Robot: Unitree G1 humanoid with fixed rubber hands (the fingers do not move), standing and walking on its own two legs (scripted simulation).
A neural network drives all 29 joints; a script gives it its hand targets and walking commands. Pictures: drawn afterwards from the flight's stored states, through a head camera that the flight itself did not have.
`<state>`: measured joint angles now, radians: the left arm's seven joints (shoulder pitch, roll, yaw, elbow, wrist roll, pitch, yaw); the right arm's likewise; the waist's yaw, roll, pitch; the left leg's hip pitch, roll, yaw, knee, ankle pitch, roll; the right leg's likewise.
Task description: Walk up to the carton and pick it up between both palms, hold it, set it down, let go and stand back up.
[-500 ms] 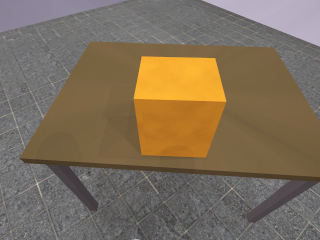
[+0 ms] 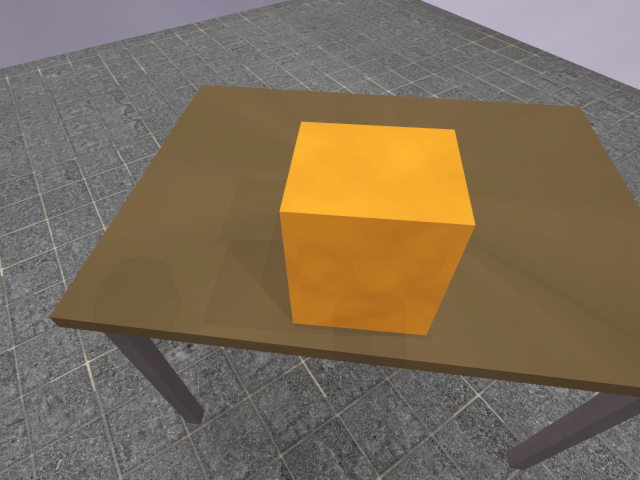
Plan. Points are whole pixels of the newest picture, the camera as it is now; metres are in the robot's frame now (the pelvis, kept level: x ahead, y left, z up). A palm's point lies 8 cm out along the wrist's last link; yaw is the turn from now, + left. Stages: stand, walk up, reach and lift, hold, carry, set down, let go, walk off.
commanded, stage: walk up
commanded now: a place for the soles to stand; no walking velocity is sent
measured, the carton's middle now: (367, 234) +0.44 -0.03 +0.05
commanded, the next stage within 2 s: reach and lift in 0.26 s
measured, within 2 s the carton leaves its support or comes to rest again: neither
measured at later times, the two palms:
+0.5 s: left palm (172, 459) +0.17 +0.23 -0.12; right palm out of the picture +0.13 -0.25 -0.12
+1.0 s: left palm (174, 461) +0.16 +0.22 -0.09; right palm out of the picture +0.12 -0.23 -0.08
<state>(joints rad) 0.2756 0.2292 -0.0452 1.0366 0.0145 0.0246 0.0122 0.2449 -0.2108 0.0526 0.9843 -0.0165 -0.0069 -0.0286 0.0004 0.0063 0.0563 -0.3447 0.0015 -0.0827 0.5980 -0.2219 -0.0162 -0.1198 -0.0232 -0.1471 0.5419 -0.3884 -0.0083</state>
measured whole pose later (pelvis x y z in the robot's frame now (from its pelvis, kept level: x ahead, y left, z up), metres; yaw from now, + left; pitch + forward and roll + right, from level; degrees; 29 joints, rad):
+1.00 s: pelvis -0.01 -0.01 +0.01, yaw -8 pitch +1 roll +0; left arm 0.18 0.24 0.04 0.42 -0.07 0.33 0.04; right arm 0.14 -0.16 0.00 0.68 -0.01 -0.10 0.05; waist 0.04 -0.04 0.11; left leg -0.31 0.06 0.04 0.45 -0.15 -0.04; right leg -0.19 0.01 -0.02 0.49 -0.31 -0.02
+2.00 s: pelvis +0.02 -0.01 +0.02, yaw -9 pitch +0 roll +1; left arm 0.19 0.17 -0.02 0.32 -0.13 -0.07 0.04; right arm 0.14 -0.19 0.08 0.49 0.18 -0.27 0.00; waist 0.06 -0.03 0.01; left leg -0.18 0.05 0.07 0.33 -0.14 -0.04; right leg -0.05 0.01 0.00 0.32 -0.27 -0.01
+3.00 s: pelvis +0.00 +0.00 +0.02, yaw -9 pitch +4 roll +0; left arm -0.33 0.19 0.16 0.16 -0.15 0.43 0.04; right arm -0.39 -0.30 0.10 0.41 0.36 0.13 -0.13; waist 0.04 0.00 -0.01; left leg -0.30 0.07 0.07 0.34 -0.11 -0.03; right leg -0.17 0.02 0.01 0.35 -0.24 -0.01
